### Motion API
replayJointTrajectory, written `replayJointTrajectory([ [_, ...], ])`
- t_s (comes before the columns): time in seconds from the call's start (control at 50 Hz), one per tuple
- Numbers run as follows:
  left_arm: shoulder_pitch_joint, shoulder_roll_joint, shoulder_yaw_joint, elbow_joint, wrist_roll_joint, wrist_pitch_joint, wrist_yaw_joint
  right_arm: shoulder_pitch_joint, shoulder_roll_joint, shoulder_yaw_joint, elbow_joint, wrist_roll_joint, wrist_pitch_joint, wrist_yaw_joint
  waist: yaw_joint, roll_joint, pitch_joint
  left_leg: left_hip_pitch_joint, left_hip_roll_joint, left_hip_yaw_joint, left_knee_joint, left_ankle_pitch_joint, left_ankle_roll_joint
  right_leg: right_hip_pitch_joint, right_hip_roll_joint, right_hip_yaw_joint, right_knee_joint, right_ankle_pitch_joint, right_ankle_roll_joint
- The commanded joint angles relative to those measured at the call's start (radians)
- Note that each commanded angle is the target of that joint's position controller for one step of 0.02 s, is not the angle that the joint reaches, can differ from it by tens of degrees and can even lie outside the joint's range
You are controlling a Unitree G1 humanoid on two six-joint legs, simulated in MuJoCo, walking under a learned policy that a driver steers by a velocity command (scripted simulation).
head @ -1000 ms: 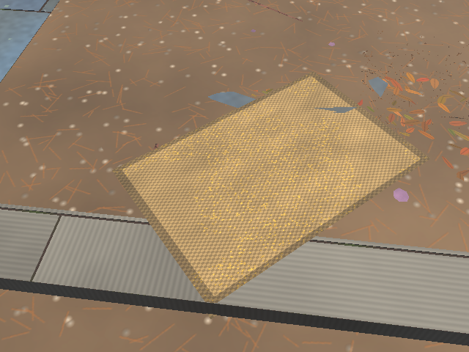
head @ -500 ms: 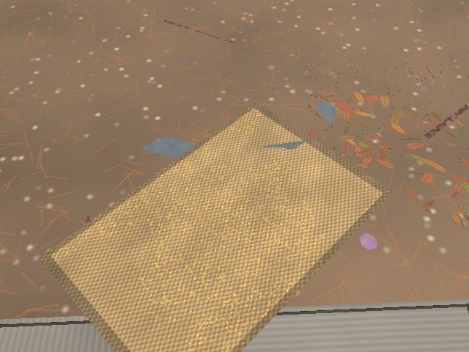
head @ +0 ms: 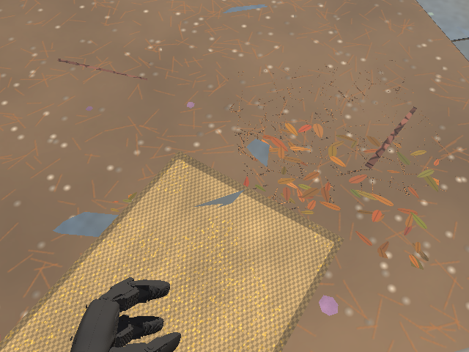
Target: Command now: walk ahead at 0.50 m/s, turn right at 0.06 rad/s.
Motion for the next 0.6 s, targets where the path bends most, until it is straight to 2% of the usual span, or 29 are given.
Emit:
replayJointTrajectory([
  [0.02,0.398,0.122,0.055,0.058,-0.013,-0.016,0.018,-0.058,-0.272,-0.066,-0.071,0.004,-0.006,0.003,0.243,0.164,-0.279,-0.050,0.211,0.005,0.528,1.370,0.096,0.599,0.100,0.002,-0.233,0.064,-0.057],
  [0.04,0.584,0.190,0.074,0.154,-0.005,0.002,-0.013,-0.009,-0.244,-0.045,-0.065,-0.189,-0.040,0.122,0.280,0.043,-0.384,-0.480,0.198,-0.085,0.744,0.944,0.117,1.106,-0.014,0.278,-0.281,0.377,-0.109],
  [0.06,0.733,0.334,0.105,0.202,0.011,-0.012,-0.019,0.097,-0.149,-0.043,-0.110,-0.132,-0.037,0.167,0.227,-0.241,-0.509,-0.819,-0.095,-0.152,1.158,-0.082,0.083,1.330,-0.269,0.890,-0.564,0.306,-0.289],
  [0.08,0.793,0.327,0.118,0.254,0.044,-0.034,-0.020,-0.047,-0.178,-0.063,-0.123,-0.044,-0.036,0.160,0.276,-0.129,-0.256,-0.984,-0.105,-0.360,1.548,0.014,0.105,1.071,-0.274,0.997,-0.658,0.049,-0.212],
  [0.1,0.607,0.282,0.109,0.282,0.030,-0.061,-0.032,-0.108,-0.138,-0.052,-0.162,-0.031,-0.047,0.124,0.164,-0.062,-0.047,-1.056,-0.074,-0.361,1.651,0.094,0.127,0.780,-0.272,0.848,-0.692,-0.175,-0.189],
  [0.12,0.434,0.155,0.069,0.282,0.019,-0.077,-0.035,-0.153,-0.122,-0.038,-0.197,-0.059,-0.046,0.082,0.094,-0.015,-0.044,-1.025,-0.050,-0.324,1.694,0.111,0.153,0.631,-0.249,0.756,-0.720,-0.214,-0.209],
  [0.14,0.339,0.039,0.026,0.281,0.031,-0.091,-0.041,-0.135,-0.097,-0.025,-0.202,-0.078,-0.033,0.056,0.033,0.042,-0.053,-1.016,-0.038,-0.334,1.703,0.226,0.146,0.544,-0.237,0.668,-0.745,-0.141,-0.191],
  [0.16,0.297,-0.019,0.010,0.308,0.041,-0.097,-0.037,-0.138,-0.079,-0.007,-0.218,-0.082,-0.016,0.047,-0.003,0.046,-0.087,-1.009,-0.019,-0.327,1.706,0.262,0.144,0.530,-0.220,0.621,-0.750,-0.038,-0.170],
  [0.18,0.274,-0.039,-0.003,0.320,0.038,-0.101,-0.032,-0.151,-0.074,0.000,-0.233,-0.081,-0.005,0.042,-0.019,0.017,-0.102,-1.043,-0.001,-0.328,1.671,0.265,0.145,0.542,-0.192,0.558,-0.762,0.043,-0.149],
  [0.2,0.267,-0.011,0.004,0.330,0.031,-0.111,-0.033,-0.179,-0.095,-0.007,-0.249,-0.064,-0.004,0.045,-0.015,0.017,-0.091,-1.068,0.013,-0.303,1.598,0.227,0.129,0.551,-0.183,0.476,-0.779,0.113,-0.136],
  [0.22,0.286,0.008,0.008,0.343,0.036,-0.118,-0.026,-0.223,-0.094,-0.006,-0.265,-0.059,-0.007,0.047,-0.004,0.002,-0.100,-1.095,0.023,-0.279,1.545,0.189,0.116,0.571,-0.165,0.422,-0.784,0.155,-0.123],
  [0.24,0.310,0.019,0.008,0.356,0.047,-0.127,-0.019,-0.253,-0.099,-0.011,-0.270,-0.059,-0.014,0.044,-0.005,-0.014,-0.101,-1.100,0.043,-0.261,1.479,0.166,0.103,0.587,-0.146,0.374,-0.785,0.187,-0.102],
  [0.26,0.357,0.036,0.011,0.374,0.062,-0.132,-0.012,-0.296,-0.098,-0.010,-0.282,-0.060,-0.023,0.043,0.013,-0.012,-0.107,-1.110,0.055,-0.223,1.404,0.180,0.084,0.599,-0.122,0.326,-0.776,0.243,-0.081],
  [0.28,0.411,0.059,0.016,0.382,0.068,-0.135,-0.008,-0.342,-0.097,-0.011,-0.289,-0.058,-0.033,0.045,0.038,-0.019,-0.107,-1.115,0.061,-0.185,1.320,0.209,0.058,0.624,-0.106,0.288,-0.778,0.324,-0.069],
  [0.32,0.522,0.084,0.021,0.405,0.058,-0.139,-0.012,-0.420,-0.082,-0.010,-0.310,-0.054,-0.037,0.053,0.078,-0.046,-0.104,-1.117,0.064,-0.125,1.156,0.278,-0.007,0.687,-0.112,0.262,-0.779,0.557,-0.079],
  [0.36,0.588,0.110,0.030,0.421,0.041,-0.138,-0.025,-0.472,-0.062,-0.009,-0.317,-0.051,-0.026,0.066,0.091,-0.051,-0.078,-1.071,0.065,-0.096,0.984,0.361,-0.040,0.720,-0.124,0.240,-0.787,0.705,-0.079],
  [0.4,0.600,0.131,0.041,0.419,0.020,-0.137,-0.037,-0.541,-0.063,-0.016,-0.330,-0.047,-0.008,0.078,0.093,-0.054,-0.038,-1.001,0.049,-0.068,0.830,0.414,-0.032,0.717,-0.130,0.222,-0.804,0.753,-0.054],
  [0.44,0.632,0.149,0.055,0.428,0.002,-0.139,-0.035,-0.628,-0.084,-0.030,-0.356,-0.033,-0.002,0.083,0.096,-0.058,-0.016,-0.958,0.021,-0.048,0.701,0.424,-0.016,0.771,-0.137,0.213,-0.798,0.854,0.002],
  [0.48,0.663,0.166,0.071,0.440,-0.008,-0.140,-0.028,-0.694,-0.102,-0.043,-0.372,-0.015,-0.009,0.083,0.099,-0.068,-0.007,-0.922,-0.003,-0.040,0.582,0.417,-0.008,0.850,-0.135,0.192,-0.767,0.900,0.059],
  [0.52,0.667,0.183,0.086,0.447,-0.016,-0.134,-0.022,-0.726,-0.111,-0.051,-0.369,-0.011,-0.018,0.080,0.090,-0.075,-0.002,-0.841,-0.024,-0.025,0.488,0.409,0.001,0.877,-0.127,0.175,-0.725,0.946,0.096],
  [0.54,0.643,0.198,0.095,0.440,-0.018,-0.130,-0.019,-0.707,-0.122,-0.058,-0.356,-0.010,-0.024,0.074,0.068,-0.082,-0.015,-0.765,-0.039,-0.016,0.470,0.396,0.010,0.862,-0.128,0.172,-0.689,1.030,0.111],
  [0.56,0.602,0.224,0.105,0.423,-0.019,-0.130,-0.015,-0.632,-0.134,-0.066,-0.322,-0.006,-0.033,0.064,0.032,-0.090,-0.038,-0.668,-0.049,-0.016,0.468,0.403,0.021,0.844,-0.131,0.158,-0.638,1.117,0.134],
  [0.58,0.538,0.240,0.110,0.397,-0.023,-0.129,-0.015,-0.505,-0.151,-0.073,-0.268,0.005,-0.044,0.049,-0.023,-0.068,-0.079,-0.506,-0.054,-0.023,0.435,0.491,0.050,0.796,-0.117,0.140,-0.559,1.185,0.172],
  [0.6,0.471,0.234,0.106,0.360,-0.034,-0.127,-0.026,-0.341,-0.178,-0.079,-0.210,0.016,-0.057,0.026,-0.075,-0.031,-0.207,-0.226,-0.033,-0.045,0.431,0.642,0.118,0.714,-0.078,0.131,-0.447,1.168,0.222],
])
Velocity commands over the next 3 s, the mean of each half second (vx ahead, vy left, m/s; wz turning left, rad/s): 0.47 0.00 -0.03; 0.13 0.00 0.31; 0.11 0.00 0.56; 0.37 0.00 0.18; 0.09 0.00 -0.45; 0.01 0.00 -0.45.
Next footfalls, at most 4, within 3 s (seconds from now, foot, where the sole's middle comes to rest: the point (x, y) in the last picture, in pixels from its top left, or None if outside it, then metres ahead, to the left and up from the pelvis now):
0.02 right None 0.20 -0.08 -0.70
0.60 left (203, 302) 0.54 0.08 -0.70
0.98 right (288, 309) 0.51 -0.15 -0.70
1.40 left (195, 350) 0.41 0.10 -0.70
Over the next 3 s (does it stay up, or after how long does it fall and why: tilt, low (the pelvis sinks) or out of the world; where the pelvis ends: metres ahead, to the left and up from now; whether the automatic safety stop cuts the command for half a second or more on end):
stays up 0.70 0.09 0.08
